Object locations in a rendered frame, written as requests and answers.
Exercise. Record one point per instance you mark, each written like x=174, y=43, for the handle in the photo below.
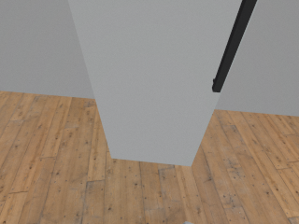
x=240, y=25

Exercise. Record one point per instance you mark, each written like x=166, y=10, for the fridge door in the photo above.
x=151, y=64

